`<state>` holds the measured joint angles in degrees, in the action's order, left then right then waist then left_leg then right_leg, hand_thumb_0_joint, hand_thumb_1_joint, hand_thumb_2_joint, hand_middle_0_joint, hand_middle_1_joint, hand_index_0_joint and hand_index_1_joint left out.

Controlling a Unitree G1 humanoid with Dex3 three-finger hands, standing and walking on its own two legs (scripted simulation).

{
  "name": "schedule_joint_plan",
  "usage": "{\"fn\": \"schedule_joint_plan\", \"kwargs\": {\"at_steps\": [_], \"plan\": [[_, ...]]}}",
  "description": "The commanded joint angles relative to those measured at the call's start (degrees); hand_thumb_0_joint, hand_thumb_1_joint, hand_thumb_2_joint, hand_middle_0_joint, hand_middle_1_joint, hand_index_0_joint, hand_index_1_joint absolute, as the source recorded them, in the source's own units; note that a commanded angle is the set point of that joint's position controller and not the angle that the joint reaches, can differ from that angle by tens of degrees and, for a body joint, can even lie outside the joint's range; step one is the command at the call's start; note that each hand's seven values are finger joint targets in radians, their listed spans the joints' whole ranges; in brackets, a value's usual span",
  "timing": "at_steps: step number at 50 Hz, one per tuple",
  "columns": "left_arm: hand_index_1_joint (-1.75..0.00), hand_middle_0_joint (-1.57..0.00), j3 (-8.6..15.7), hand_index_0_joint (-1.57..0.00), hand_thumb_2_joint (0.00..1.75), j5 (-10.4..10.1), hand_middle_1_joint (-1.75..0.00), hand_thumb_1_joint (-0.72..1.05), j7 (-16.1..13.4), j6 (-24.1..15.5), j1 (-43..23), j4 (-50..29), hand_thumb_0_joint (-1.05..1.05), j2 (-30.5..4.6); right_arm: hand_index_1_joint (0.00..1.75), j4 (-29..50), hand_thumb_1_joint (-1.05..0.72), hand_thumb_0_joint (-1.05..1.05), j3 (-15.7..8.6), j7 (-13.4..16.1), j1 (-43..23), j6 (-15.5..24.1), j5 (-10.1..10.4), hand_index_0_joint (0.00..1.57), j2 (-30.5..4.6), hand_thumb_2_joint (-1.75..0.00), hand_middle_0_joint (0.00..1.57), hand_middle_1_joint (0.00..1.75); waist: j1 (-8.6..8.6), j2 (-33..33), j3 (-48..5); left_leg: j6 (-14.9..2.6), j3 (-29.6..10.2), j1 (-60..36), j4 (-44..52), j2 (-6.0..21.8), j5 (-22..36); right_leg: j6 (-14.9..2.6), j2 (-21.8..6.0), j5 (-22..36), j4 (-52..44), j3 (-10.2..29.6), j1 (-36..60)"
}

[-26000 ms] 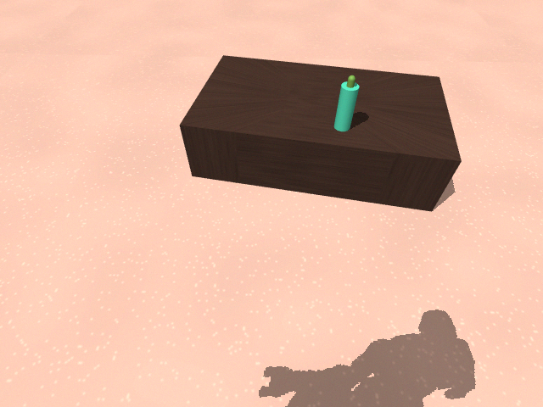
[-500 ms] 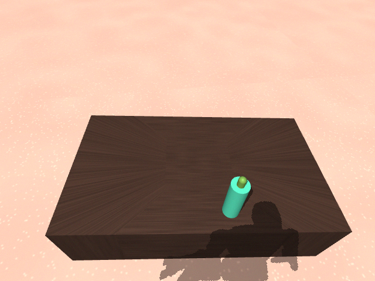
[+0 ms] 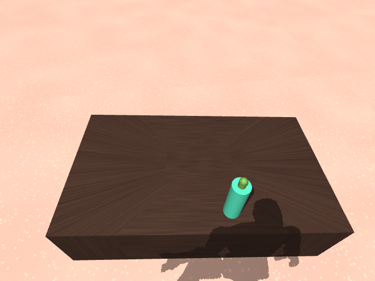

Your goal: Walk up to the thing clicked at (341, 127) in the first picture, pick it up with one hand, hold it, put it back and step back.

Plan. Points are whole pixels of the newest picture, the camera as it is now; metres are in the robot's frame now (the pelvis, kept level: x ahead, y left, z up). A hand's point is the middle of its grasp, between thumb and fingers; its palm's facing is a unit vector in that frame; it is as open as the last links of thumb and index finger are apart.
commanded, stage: stand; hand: right
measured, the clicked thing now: (237, 196) +0.48 -0.21 -0.33
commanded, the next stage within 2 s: none
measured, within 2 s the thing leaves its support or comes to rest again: neither
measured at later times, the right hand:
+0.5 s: hand out of the picture +0.08 -0.25 -0.15, palm faces +0.00 +0.93 -0.36, open 7.4 cm
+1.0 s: hand out of the picture +0.08 -0.26 -0.15, palm faces +0.00 +0.94 -0.35, open 7.4 cm
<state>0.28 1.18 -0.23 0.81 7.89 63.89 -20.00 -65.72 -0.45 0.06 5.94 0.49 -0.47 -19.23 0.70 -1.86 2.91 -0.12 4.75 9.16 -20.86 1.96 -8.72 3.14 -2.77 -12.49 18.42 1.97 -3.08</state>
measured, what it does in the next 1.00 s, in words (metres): stands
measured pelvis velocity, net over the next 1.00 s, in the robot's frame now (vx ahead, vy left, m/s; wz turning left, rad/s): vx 0.01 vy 0.00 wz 0.01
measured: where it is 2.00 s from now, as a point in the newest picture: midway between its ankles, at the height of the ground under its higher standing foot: outside the picture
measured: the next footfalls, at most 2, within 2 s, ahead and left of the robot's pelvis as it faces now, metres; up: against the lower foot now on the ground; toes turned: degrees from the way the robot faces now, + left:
none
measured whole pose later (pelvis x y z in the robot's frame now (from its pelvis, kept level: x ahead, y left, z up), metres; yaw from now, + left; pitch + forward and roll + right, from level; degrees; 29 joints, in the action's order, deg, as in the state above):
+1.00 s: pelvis +0.01 +0.00 +0.00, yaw +1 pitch -3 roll +0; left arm 0.1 1.1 -0.2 0.4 7.7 63.3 -20.1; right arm -65.7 -0.9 -0.3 5.7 0.4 -0.4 -19.3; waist 0.6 -1.3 3.1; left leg 0.1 3.9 9.0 -20.5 1.8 -9.0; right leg 3.0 -2.8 -12.8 17.4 1.1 -2.2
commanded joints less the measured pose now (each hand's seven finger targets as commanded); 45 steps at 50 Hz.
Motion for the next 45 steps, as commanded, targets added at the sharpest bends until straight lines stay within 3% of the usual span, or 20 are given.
{"fn": "schedule_joint_plan", "kwargs": {"at_steps": [1, 5, 8, 21, 33, 36, 45], "plan": [[-0.3, -0.2, 2.07, -0.2, 0.9, 0.01, -0.3, 0.9, -0.45, -1.47, -1.5, -3.28, 0.0, -10.89, 0.3, 3.34, -0.9, 0.0, -2.3, 0.95, -3.48, 0.94, -0.17, 0.2, -12.99, -0.9, 0.2, 0.3, -0.1, 1.46, -3.73, -0.83, -6.27, -5.71, 3.68, 6.08, 3.64, -3.5, -4.3, 5.71, -4.08, 2.73, -5.41], [-0.3, -0.2, 1.96, -0.2, 0.9, -0.16, -0.3, 0.9, -0.38, -1.45, -1.13, -3.1, 0.0, -10.56, 0.3, 3.06, -0.9, 0.0, -2.2, 0.8, -3.0, 0.87, -0.07, 0.2, -12.9, -0.9, 0.2, 0.3, -0.09, 1.84, -2.93, -0.78, -6.33, -4.94, 4.19, 5.88, 1.89, -3.48, -4.34, 4.9, -4.27, 2.67, -5.39], [-0.3, -0.2, 2.07, -0.2, 0.9, -0.18, -0.3, 0.9, -0.44, -1.69, -1.86, -3.46, 0.0, -10.99, 0.3, 3.26, -0.9, 0.0, -2.22, 0.74, -3.02, 0.99, -0.15, 0.2, -12.77, -0.9, 0.2, 0.3, -0.04, 1.47, -4.4, -0.99, -6.24, -5.37, 3.35, 6.19, 6.21, -3.44, -4.65, 7.19, -3.96, 2.67, -4.02], [-0.3, -0.2, 2.09, -0.2, 0.9, -0.26, -0.3, 0.9, -0.43, -1.6, -2.28, -3.68, 0.0, -11.27, 0.3, 3.07, -0.9, 0.0, -2.28, 0.82, -2.76, 1.1, -0.17, 0.2, -12.75, -0.9, 0.2, 0.3, 0.06, 2.0, -4.31, -0.6, -6.29, -5.38, 3.5, 6.27, 8.9, -3.46, -4.65, 8.34, -3.6, 2.1, -3.43], [-0.3, -0.2, 2.02, -0.2, 0.9, -0.23, -0.3, 0.9, -0.3, -1.79, -1.42, -3.35, 0.0, -11.07, 0.3, 3.09, -0.9, 0.0, -2.56, 0.45, -2.64, 0.89, -0.13, 0.2, -12.61, -0.9, 0.2, 0.3, 0.23, 1.11, -2.3, -0.49, -6.7, -4.77, 4.28, 5.89, 2.51, -3.49, -4.5, 3.46, -4.73, 2.07, -5.61], [-0.3, -0.2, 2.14, -0.2, 0.9, -0.18, -0.3, 0.9, -0.44, -2.08, -1.83, -4.04, 0.0, -11.49, 0.3, 3.42, -0.9, 0.0, -2.67, 0.45, -3.08, 0.99, -0.18, 0.2, -12.58, -0.9, 0.2, 0.3, 0.11, 1.1, -4.82, -0.86, -6.48, -6.07, 3.02, 6.21, 8.28, -3.58, -5.03, 8.59, -4.08, 2.31, -3.75], [-0.3, -0.2, 1.98, -0.2, 0.9, -0.28, -0.3, 0.9, -0.54, -1.97, -1.71, -4.03, 0.0, -11.41, 0.3, 3.25, -0.9, 0.0, -2.6, 0.55, -2.52, 0.87, -0.14, 0.2, -12.73, -0.9, 0.2, 0.3, 0.07, 1.69, -4.76, -0.82, -6.17, -5.79, 2.86, 6.27, 8.86, -3.53, -5.08, 8.91, -4.05, 1.96, -2.9]]}}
